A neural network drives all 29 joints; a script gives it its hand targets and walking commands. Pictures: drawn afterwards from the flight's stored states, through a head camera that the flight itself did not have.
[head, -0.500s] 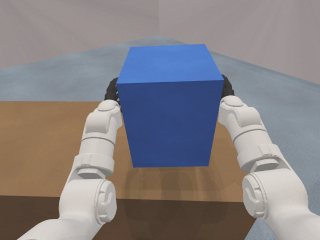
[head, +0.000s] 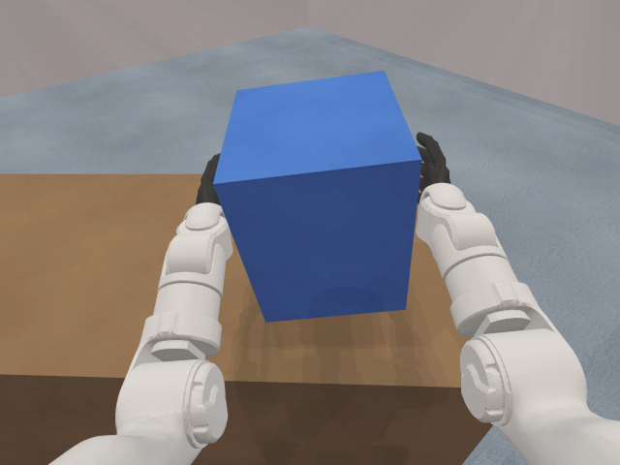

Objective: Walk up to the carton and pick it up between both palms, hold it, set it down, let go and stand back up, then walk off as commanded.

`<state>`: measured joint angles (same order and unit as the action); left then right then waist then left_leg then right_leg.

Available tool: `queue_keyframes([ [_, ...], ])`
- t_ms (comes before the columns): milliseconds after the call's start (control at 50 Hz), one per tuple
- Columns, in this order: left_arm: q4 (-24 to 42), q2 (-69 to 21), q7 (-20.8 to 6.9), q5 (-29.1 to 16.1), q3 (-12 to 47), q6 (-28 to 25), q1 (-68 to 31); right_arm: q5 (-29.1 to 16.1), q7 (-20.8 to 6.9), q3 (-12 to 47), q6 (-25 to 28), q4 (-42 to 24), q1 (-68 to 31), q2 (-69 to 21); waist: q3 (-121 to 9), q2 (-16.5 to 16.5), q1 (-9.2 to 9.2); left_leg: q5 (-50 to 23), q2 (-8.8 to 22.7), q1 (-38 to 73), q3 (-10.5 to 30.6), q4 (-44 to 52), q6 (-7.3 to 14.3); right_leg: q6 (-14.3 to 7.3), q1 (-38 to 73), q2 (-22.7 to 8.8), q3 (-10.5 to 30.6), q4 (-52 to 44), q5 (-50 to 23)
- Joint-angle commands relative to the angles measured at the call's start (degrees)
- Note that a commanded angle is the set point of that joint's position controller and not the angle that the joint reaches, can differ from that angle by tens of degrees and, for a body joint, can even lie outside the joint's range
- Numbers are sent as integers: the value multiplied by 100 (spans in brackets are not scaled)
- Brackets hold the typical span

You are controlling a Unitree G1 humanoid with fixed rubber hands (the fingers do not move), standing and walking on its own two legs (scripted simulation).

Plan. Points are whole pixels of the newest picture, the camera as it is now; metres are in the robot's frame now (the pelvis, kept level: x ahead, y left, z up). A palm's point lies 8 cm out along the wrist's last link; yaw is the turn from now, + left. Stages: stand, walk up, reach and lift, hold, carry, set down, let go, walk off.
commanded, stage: set down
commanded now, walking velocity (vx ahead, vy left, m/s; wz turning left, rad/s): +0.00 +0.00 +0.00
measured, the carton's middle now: (322, 201) +0.42 +0.03 +0.16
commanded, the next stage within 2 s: none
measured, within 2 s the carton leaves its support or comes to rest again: neither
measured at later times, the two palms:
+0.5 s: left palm (213, 222) +0.38 +0.18 +0.15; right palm (426, 198) +0.42 -0.11 +0.17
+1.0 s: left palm (224, 230) +0.39 +0.17 +0.13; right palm (425, 206) +0.44 -0.12 +0.14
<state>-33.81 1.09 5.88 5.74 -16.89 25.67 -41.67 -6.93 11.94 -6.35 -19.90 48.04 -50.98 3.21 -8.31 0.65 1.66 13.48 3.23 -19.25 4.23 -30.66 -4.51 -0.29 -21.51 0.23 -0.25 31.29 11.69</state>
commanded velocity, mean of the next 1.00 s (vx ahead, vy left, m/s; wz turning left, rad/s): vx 0.00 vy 0.00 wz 0.00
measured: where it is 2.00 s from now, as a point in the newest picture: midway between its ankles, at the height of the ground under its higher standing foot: outside the picture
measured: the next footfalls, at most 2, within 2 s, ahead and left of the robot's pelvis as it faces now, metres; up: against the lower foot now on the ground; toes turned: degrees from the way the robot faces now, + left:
none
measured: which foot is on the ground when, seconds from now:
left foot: down 0.00-1.00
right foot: down 0.00-1.00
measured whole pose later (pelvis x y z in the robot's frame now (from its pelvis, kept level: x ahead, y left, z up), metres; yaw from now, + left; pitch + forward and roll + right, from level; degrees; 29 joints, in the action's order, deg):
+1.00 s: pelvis +0.01 +0.00 +0.00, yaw +0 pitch +1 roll +0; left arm -31.0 -3.5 10.1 7.6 -16.9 19.7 -36.5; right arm -7.3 5.7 -5.9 -7.1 56.6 -50.2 5.1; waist -3.3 0.7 2.1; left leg 14.6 3.3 -17.0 4.2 -30.0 -4.5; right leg -0.3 -19.2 0.2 -0.3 30.6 12.8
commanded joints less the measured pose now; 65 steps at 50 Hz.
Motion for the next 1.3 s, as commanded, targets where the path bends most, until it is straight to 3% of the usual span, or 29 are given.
queue_keyframes([
  [0, 2522, -3884, -554, -546, 2485, -325, -5422, -857, -1103, 2024, 829, -1776, -5041, -3695, -3241, 157, 0, -2081, -641, 1645, -353, 696, 83, 263, 2415, 400, -392, -1191, -1110],
  [80, 2733, -3994, -450, -635, 2828, -350, -5154, -954, -1047, 2134, 887, -1903, -4726, -3687, -3629, 202, -173, -2839, -599, 2113, -225, 455, -7, 230, 2392, 433, -416, -1185, -1667],
  [120, 2184, -3860, -491, -238, 2380, -170, -4473, -982, -1055, 2016, 762, -1463, -4417, -3452, -2828, 202, 25, -2568, -592, 2000, -290, 562, 3, 227, 2278, 414, -405, -1282, -1308],
  [240, 2127, -3821, -463, -343, 2462, -289, -4783, -754, -1178, 1783, 873, -1423, -4563, -3330, -2837, 197, -77, -2137, -593, 1689, -351, 734, 35, 213, 2227, 389, -366, -1311, -1072],
  [280, 1839, -3804, -465, -101, 2141, -290, -4744, -659, -1224, 1651, 908, -1089, -4523, -3447, -2538, 151, 149, -1846, -553, 1525, -356, 822, 72, 194, 2128, 396, -353, -1304, -668],
  [300, 2274, -3886, -397, -144, 2332, -385, -5073, -743, -1266, 1654, 944, -806, -4499, -3526, -2684, 498, 132, -1903, -544, 1652, -351, 804, -23, 126, 2029, 397, -356, -1287, -695],
  [360, 1894, -4017, -296, -281, 2450, -440, -4770, -695, -1322, 1686, 1053, -1201, -4812, -3354, -2882, 319, 137, -2178, -554, 1771, -329, 733, -83, 110, 1987, 449, -411, -1332, -800],
  [400, 1798, -3782, -377, 43, 1951, -477, -4763, -536, -1354, 1612, 1046, -812, -4672, -3481, -2457, 94, 399, -1813, -537, 1487, -432, 843, 26, 202, 2122, 367, -374, -1289, -635],
  [480, 1787, -3954, -372, -83, 2200, -564, -4841, -534, -1436, 1564, 1258, -1245, -4944, -3366, -2885, 210, 354, -1685, -500, 1612, -374, 815, -17, 141, 1915, 411, -375, -1270, -528],
  [500, 1689, -3871, -343, 57, 1988, -637, -4920, -502, -1478, 1553, 1242, -965, -4808, -3473, -2669, 106, 473, -1704, -516, 1443, -441, 847, 25, 169, 1962, 409, -335, -1240, -492],
  [520, 1560, -3856, -351, 22, 2019, -626, -5021, -431, -1497, 1436, 1269, -930, -4874, -3341, -2616, 256, 371, -1506, -498, 1421, -457, 893, 14, 154, 1908, 394, -387, -1242, -407],
  [540, 1567, -3822, -327, 179, 1872, -693, -4715, -352, -1536, 1439, 1298, -738, -4693, -3430, -2656, 164, 561, -1516, -502, 1391, -479, 948, 46, 144, 1979, 400, -380, -1269, -351],
  [640, 1290, -3894, -242, 184, 1922, -819, -4849, -103, -1642, 1057, 1493, -432, -4833, -3158, -2615, 226, 470, -1163, -438, 1277, -462, 977, -10, 52, 1727, 391, -462, -1238, -69],
  [720, 1015, -3652, -286, 353, 1494, -842, -4643, 89, -1756, 1082, 1526, -259, -4675, -3188, -2310, -4, 752, -948, -431, 986, -578, 1116, 89, 105, 1835, 345, -372, -1258, 99],
  [740, 1114, -3798, -239, 210, 1765, -889, -4715, 85, -1726, 1006, 1597, -259, -4656, -3192, -2589, 194, 565, -1155, -463, 1090, -553, 1039, 28, 45, 1809, 369, -409, -1244, -142],
  [780, 1006, -3812, -180, 151, 1876, -948, -4749, 113, -1793, 1023, 1720, -653, -5043, -2995, -2855, 150, 625, -1104, -432, 1108, -531, 968, 32, 38, 1575, 379, -434, -1244, -38],
  [820, 1514, -3918, -104, 288, 1737, -1057, -4457, -41, -1781, 1456, 1815, -608, -4548, -3272, -3188, 162, 863, -1959, -411, 1377, -562, 889, 4, 56, 1964, 433, -476, -1177, -710],
  [860, 1301, -3638, -145, 381, 1660, -977, -4332, 61, -1793, 1051, 1725, -199, -4275, -2788, -2597, 418, 694, -1837, -424, 1188, -559, 904, -4, 62, 1790, 376, -376, -1203, -511],
  [880, 1255, -3584, -147, 405, 1484, -974, -4061, -40, -1781, 1434, 1743, -353, -4266, -3043, -2606, 33, 956, -2000, -390, 1117, -582, 888, 47, 86, 1906, 447, -405, -1172, -681],
  [900, 1470, -3761, -150, 311, 1674, -1011, -4296, -19, -1784, 1263, 1725, -183, -4112, -3090, -2492, 154, 712, -1943, -415, 1188, -542, 913, -8, 63, 1919, 411, -428, -1211, -614],
  [1000, 1508, -3753, -100, 306, 1709, -1145, -4434, 60, -1876, 1251, 1851, -184, -4339, -2958, -3077, 273, 877, -2524, -349, 1462, -604, 762, -71, 56, 1636, 431, -406, -1146, -837],
  [1040, 1487, -3829, -55, 267, 1715, -1205, -4300, 10, -1812, 1496, 1948, -604, -4474, -3048, -3290, -67, 965, -2898, -334, 1580, -575, 650, -16, 86, 1687, 454, -434, -1176, -1255],
  [1080, 1591, -3954, -59, 267, 1884, -1229, -4489, 192, -1858, 1230, 1984, -317, -4304, -2899, -3196, 257, 745, -2887, -285, 1607, -554, 684, -144, 2, 1448, 453, -486, -1140, -1040],
  [1100, 1669, -3844, -47, 310, 1714, -1293, -4294, 81, -1846, 1368, 1945, -141, -4091, -2903, -3060, 184, 936, -2944, -299, 1556, -557, 606, -122, 12, 1630, 451, -410, -1132, -1039],
  [1140, 1767, -3784, -35, 386, 1656, -1312, -4324, 171, -1882, 1231, 1978, -24, -3958, -2942, -3094, 265, 969, -3003, -254, 1607, -524, 617, -115, -7, 1483, 456, -373, -1192, -905],
  [1200, 1584, -3885, -17, 456, 1622, -1283, -4309, 202, -1898, 1099, 2052, -2, -4109, -2781, -2969, 244, 809, -3022, -282, 1681, -581, 630, -200, -75, 1333, 461, -441, -1245, -850],
  [1240, 1789, -4015, 84, 401, 1894, -1351, -4193, 194, -1975, 1028, 2145, -41, -3981, -2582, -3160, 564, 794, -3048, -213, 1928, -453, 603, -295, -148, 924, 485, -489, -1283, -529],
  [1260, 1669, -4004, 84, 419, 1797, -1308, -3993, 198, -1930, 1146, 2119, 67, -3906, -2708, -2944, 385, 926, -3148, -187, 1768, -538, 571, -244, -122, 964, 499, -482, -1277, -682],
  [1280, 1476, -3935, 50, 501, 1646, -1285, -4051, 447, -1965, 838, 2064, 211, -3887, -2491, -2630, 372, 827, -2924, -214, 1693, -481, 643, -266, -135, 997, 477, -461, -1336, -474],
])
